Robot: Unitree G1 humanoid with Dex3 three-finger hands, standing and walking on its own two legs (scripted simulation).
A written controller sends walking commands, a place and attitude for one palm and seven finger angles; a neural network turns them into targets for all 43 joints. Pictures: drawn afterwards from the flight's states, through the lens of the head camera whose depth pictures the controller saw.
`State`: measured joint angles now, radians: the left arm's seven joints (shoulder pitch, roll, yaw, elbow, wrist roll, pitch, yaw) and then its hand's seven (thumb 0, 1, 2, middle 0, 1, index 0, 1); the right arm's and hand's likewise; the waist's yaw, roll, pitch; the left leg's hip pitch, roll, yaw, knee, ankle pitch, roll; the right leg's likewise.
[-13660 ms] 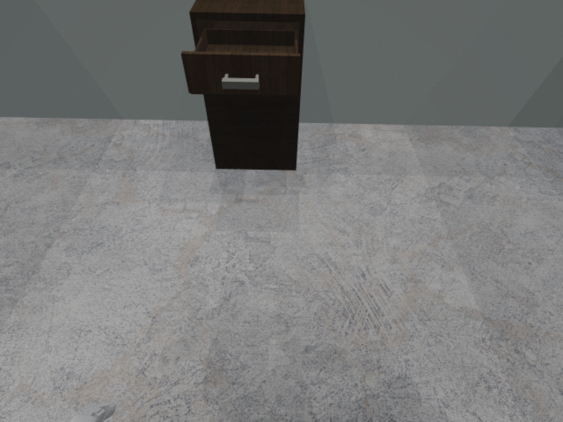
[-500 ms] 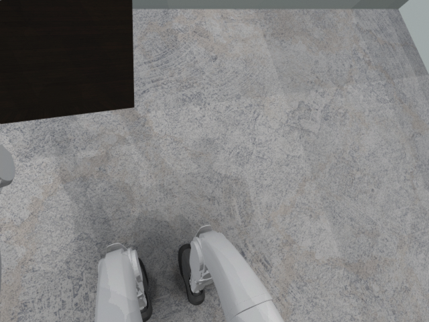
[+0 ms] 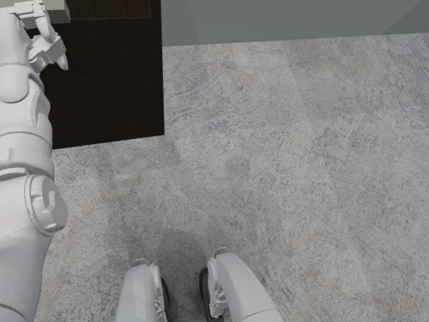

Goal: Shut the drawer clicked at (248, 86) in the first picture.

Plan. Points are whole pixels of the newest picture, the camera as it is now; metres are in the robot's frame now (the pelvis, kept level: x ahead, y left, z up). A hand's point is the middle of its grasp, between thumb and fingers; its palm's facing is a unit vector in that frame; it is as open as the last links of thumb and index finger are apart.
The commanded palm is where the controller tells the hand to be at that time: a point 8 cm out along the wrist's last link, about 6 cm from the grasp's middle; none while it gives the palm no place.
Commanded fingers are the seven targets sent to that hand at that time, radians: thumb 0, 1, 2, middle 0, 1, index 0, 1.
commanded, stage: draw the hand back to the body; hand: left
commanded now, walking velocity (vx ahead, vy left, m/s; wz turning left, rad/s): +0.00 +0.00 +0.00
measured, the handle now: out of the picture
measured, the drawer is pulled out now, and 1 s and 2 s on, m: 0.00 0.00 0.00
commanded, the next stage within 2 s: step back with the hand held close in 1.40 s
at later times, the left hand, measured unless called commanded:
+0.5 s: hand out of the picture +0.43 +0.20 +0.14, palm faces +0.08 -1.00 -0.05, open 3.3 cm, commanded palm +0.38 +0.25 +0.15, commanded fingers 0.00 0.90 0.90 -1.40 -1.60 -1.40 -1.60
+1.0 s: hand out of the picture +0.27 +0.23 +0.24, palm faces +0.32 -0.90 -0.29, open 3.3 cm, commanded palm +0.21 +0.28 +0.26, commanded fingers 0.00 0.90 0.90 -1.40 -1.60 -1.40 -1.60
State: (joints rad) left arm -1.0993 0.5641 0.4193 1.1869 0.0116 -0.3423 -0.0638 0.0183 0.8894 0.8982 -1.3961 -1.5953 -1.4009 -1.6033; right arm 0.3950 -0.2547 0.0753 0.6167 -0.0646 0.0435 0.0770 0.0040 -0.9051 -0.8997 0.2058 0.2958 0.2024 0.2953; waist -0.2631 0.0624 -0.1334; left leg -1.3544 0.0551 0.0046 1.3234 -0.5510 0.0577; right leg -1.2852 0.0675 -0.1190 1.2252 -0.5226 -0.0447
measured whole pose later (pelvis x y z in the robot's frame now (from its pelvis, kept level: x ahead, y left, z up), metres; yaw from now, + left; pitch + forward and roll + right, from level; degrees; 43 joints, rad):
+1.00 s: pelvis +0.04 +0.00 +0.13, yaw +4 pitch -1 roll -1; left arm 0.26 0.31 0.14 -0.15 -0.09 -0.05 0.09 0.01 0.90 0.90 -1.40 -1.59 -1.40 -1.60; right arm 0.17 -0.23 0.07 0.57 0.03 0.01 -0.06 0.01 -0.90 -0.90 0.20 0.30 0.20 0.30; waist 0.03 0.06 -0.02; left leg -0.17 -0.03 0.03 0.48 -0.28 0.05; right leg -0.14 0.03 -0.03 0.45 -0.28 -0.03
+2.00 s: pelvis +0.00 +0.00 +0.13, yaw +4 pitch +1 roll -1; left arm 0.65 0.41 0.36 -0.55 -0.07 -0.18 0.13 0.01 0.89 0.90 -1.40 -1.59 -1.40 -1.60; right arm 0.18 -0.24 -0.03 0.56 0.01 0.02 -0.08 0.02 -0.91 -0.90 0.20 0.30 0.20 0.30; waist 0.00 0.04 0.01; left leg -0.29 -0.04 0.02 0.46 -0.20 0.05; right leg -0.25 0.02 -0.04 0.44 -0.22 -0.02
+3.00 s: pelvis -0.17 -0.02 +0.13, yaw +2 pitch +8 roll -3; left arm 0.57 0.45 0.41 -0.69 -0.04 -0.30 0.12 0.01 0.89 0.90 -1.40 -1.59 -1.41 -1.60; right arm 0.10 -0.13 0.01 0.63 -0.05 -0.16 -0.01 0.01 -0.90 -0.90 0.21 0.30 0.20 0.30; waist 0.01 -0.04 0.02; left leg -0.53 0.09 0.06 0.36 0.04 0.02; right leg -0.20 0.05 0.03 0.61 -0.48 0.01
